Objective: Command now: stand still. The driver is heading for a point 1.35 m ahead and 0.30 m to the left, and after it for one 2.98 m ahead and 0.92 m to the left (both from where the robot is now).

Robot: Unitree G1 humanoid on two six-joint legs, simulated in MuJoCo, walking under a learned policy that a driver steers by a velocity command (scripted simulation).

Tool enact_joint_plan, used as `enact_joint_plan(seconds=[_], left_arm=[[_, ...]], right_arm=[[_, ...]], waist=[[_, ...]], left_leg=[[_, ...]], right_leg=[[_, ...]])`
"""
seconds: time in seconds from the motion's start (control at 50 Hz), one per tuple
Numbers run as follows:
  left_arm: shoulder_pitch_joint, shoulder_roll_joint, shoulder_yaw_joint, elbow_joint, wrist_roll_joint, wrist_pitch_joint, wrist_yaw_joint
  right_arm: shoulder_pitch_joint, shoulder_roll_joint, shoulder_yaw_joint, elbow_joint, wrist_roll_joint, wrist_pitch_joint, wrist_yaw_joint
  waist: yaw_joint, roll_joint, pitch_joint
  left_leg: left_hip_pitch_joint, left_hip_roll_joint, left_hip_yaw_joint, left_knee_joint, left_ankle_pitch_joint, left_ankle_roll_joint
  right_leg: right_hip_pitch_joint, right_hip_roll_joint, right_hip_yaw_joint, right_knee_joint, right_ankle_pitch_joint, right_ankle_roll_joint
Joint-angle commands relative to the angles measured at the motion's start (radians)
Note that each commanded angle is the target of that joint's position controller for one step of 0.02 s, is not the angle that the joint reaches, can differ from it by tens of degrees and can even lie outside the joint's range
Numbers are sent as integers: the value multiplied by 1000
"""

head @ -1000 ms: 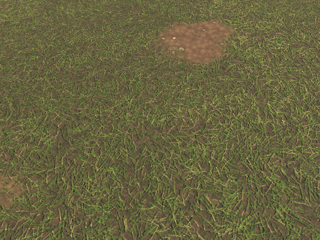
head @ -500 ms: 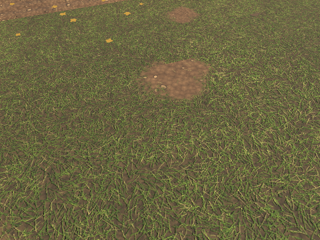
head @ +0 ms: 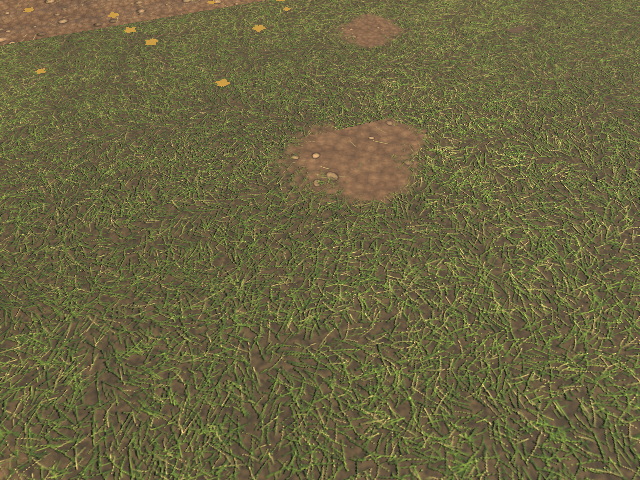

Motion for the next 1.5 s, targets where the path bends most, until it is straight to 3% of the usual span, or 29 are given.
enact_joint_plan(seconds=[0.02,0.36,0.86,0.88,0.92,0.96,1.0,1.06,1.12,1.16,1.18,1.2,1.22,1.24,1.26,1.28,1.3,1.32,1.34,1.4,1.46,1.5], left_arm=[[48,81,11,0,0,-4,4],[72,47,4,31,3,-2,11],[113,22,0,33,3,-3,14],[119,17,-1,33,5,-2,14],[111,24,6,16,14,0,12],[60,25,11,-31,33,0,4],[-13,20,12,-86,41,-12,-7],[-27,20,19,-122,31,-38,-24],[-2,21,28,-130,15,-48,-34],[126,2,30,-95,7,-49,-33],[212,14,38,-64,6,-52,-28],[311,55,49,-43,12,-62,-19],[428,154,65,-42,24,-70,-10],[433,177,70,-21,19,-52,-9],[323,149,61,-59,18,-48,-12],[246,127,54,-92,13,-59,-21],[210,107,47,-103,11,-69,-23],[211,72,35,-99,7,-77,-20],[232,51,27,-86,7,-85,-17],[329,52,19,-53,-1,-97,-15],[345,54,10,-49,1,-99,-8],[318,66,6,-56,-1,-101,-3]], right_arm=[[45,-88,-14,-4,0,-6,-4],[65,-52,-4,52,-2,-6,-10],[99,-29,0,65,-2,-10,-12],[106,-30,0,66,-3,-9,-12],[123,-77,-19,63,-3,1,-12],[202,-117,-41,71,-4,14,-11],[244,-110,-47,74,-15,12,-8],[198,-118,-54,49,-23,-10,-5],[155,-110,-50,34,-14,-21,-3],[108,-121,-53,20,3,-23,-3],[105,-112,-50,13,-1,-27,-3],[97,-74,-39,0,-8,-38,2],[108,21,-16,-38,-1,-52,16],[65,-71,-38,-57,-24,-48,28],[14,-86,-40,-74,-31,-47,38],[1,-66,-32,-72,-27,-53,47],[21,-48,-28,-58,-19,-57,53],[42,-54,-31,-46,-23,-54,57],[45,-49,-30,-40,-20,-47,57],[-37,-48,-26,-73,-18,-28,55],[-203,-30,-11,-134,-13,-28,48],[-308,-19,1,-176,-3,-36,55]], waist=[[0,2,30],[-2,2,47],[-4,1,54],[-7,10,37],[-18,63,53],[-59,124,102],[-85,123,174],[-48,78,149],[-10,95,105],[58,83,90],[87,49,77],[125,-54,56],[134,-285,-31],[125,-206,41],[68,-97,140],[43,-56,151],[11,-43,131],[-8,-53,115],[-15,-68,100],[-8,-82,69],[15,-87,96],[28,-87,111]], left_leg=[[-12,128,-115,-73,156,5],[-28,122,-120,-87,99,6],[-30,120,-126,-96,94,10],[-25,116,-132,-111,6,13],[-34,121,-181,-143,-273,45],[-23,217,-329,-213,-602,127],[-70,331,-471,-282,-637,202],[-64,327,-420,-270,-456,207],[-163,267,-289,-232,-317,171],[-313,223,-216,-154,-330,147],[-396,188,-184,-73,-331,130],[-487,124,-98,121,-310,99],[-598,13,62,515,-340,51],[-701,5,28,677,-334,62],[-737,69,-7,769,-233,70],[-711,98,-21,766,-129,65],[-654,119,-27,728,-49,49],[-609,129,-15,698,-5,33],[-578,125,1,686,27,23],[-595,98,46,631,75,7],[-566,71,94,451,148,1],[-459,33,121,276,201,4]], right_leg=[[-41,-99,74,-51,154,-38],[-55,-99,65,-49,124,-33],[-70,-102,54,-40,117,-24],[-68,-91,44,-36,63,-26],[-132,-32,-14,55,-116,-37],[-304,16,-97,237,-268,-55],[-412,-44,-113,401,-251,-56],[-445,-76,-97,439,-208,-56],[-245,-41,-137,299,-145,-63],[10,-1,-187,141,-33,-65],[147,20,-185,95,-44,-59],[268,-84,-37,-3,-157,-67],[362,-375,428,-195,-495,-141],[233,-453,644,-293,-697,-216],[142,-426,579,-283,-678,-219],[85,-364,449,-281,-511,-197],[59,-309,332,-282,-326,-170],[48,-272,244,-275,-172,-151],[48,-242,170,-259,2,-140],[96,-215,60,-213,389,-136],[67,-188,3,-210,535,-140],[17,-166,-30,-225,583,-127]])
